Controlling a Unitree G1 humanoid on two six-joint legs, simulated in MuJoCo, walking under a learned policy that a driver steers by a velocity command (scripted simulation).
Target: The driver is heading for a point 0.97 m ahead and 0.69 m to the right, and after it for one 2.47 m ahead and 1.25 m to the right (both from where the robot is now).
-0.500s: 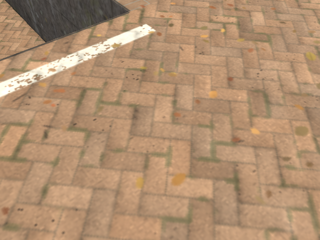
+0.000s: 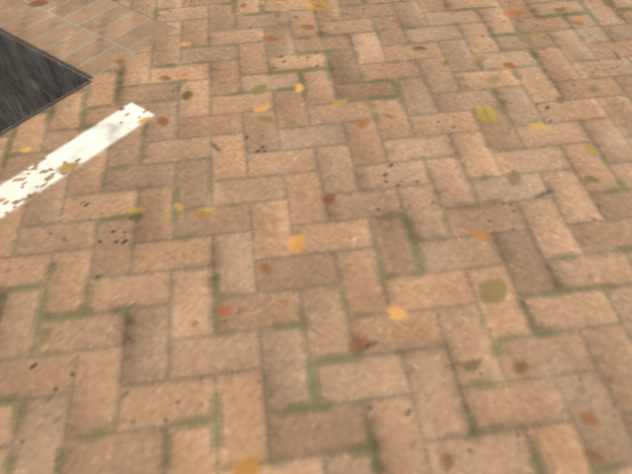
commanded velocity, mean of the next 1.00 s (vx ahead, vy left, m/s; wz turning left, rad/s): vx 0.99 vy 0.00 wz -0.75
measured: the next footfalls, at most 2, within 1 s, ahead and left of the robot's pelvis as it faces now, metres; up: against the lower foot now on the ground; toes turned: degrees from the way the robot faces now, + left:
left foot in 0.26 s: +0.46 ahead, +0.08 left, +0.00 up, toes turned -4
right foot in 0.72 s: +0.84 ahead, -0.20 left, +0.00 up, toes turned -31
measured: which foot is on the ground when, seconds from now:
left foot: up 0.00-0.24, down 0.26-0.72, up 0.74-1.00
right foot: down 0.00-0.24, up 0.26-0.70, down 0.72-1.00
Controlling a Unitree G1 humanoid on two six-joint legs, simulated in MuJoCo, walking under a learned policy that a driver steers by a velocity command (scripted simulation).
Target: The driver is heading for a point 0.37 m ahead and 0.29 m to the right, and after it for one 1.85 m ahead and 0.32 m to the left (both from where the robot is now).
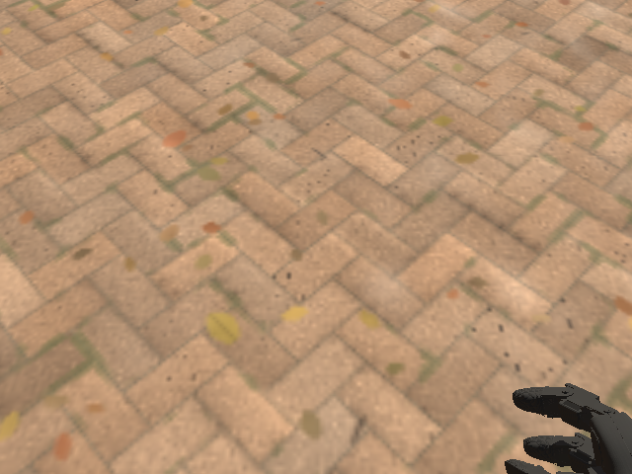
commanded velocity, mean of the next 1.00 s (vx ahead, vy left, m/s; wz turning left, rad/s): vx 1.00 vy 0.00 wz -0.16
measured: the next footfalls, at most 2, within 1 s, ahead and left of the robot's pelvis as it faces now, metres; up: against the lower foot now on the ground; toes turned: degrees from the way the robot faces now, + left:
left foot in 0.14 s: +0.36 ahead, +0.18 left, +0.00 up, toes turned -11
right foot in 0.58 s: +0.66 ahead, -0.17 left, +0.00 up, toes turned -26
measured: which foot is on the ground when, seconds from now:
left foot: up 0.00-0.12, down 0.14-0.58, up 0.60-1.00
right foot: down 0.00-0.12, up 0.14-0.56, down 0.58-1.00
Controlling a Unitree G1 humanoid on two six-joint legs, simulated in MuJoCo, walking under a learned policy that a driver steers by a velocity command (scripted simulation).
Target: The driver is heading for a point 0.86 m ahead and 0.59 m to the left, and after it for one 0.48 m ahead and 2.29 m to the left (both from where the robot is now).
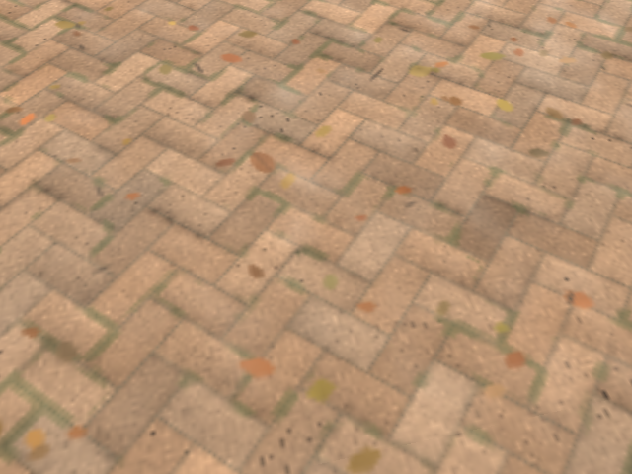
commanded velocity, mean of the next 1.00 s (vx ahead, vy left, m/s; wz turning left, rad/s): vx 1.00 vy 0.00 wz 0.96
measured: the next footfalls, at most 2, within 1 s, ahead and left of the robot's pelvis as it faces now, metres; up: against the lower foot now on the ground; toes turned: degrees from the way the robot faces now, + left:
left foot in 0.02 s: +0.21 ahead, +0.02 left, +0.00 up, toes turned +6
right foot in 0.42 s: +0.64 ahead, -0.08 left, +0.00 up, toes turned +29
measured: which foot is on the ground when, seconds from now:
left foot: up 0.00-0.00, down 0.02-0.44, up 0.46-0.88, down 0.90-1.00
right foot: down 0.00-0.02, up 0.04-0.40, down 0.42-0.88, up 0.90-1.00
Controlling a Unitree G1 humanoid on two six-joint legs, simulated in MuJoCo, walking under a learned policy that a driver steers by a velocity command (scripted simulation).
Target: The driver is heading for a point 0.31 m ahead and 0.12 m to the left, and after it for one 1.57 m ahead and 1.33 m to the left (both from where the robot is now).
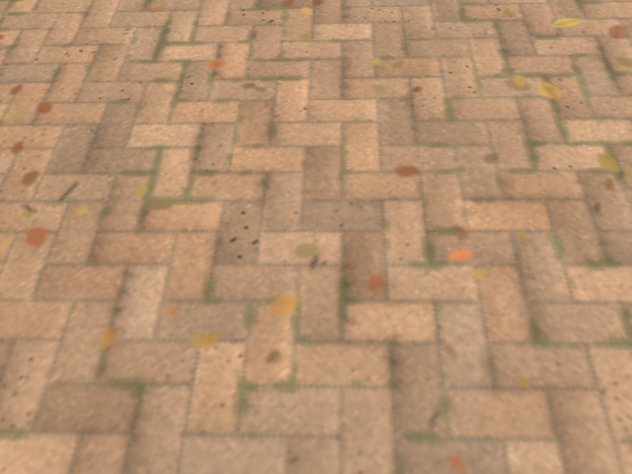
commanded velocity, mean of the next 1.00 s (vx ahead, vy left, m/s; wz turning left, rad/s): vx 1.00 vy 0.00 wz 0.54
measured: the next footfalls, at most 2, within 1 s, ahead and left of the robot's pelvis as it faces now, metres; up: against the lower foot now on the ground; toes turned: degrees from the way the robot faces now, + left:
right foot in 0.28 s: +0.49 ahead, -0.16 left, +0.00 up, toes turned +12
left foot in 0.74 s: +0.86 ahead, +0.14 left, +0.00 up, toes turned +21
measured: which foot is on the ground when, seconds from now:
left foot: down 0.00-0.30, up 0.32-0.72, down 0.74-1.00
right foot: up 0.00-0.26, down 0.28-0.74, up 0.76-1.00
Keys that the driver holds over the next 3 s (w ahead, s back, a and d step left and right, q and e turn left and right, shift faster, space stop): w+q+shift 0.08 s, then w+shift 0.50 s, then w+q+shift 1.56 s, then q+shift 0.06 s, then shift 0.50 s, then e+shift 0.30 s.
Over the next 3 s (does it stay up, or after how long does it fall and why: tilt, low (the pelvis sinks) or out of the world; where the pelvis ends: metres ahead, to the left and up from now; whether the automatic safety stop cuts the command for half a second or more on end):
stays up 1.55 1.32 0.03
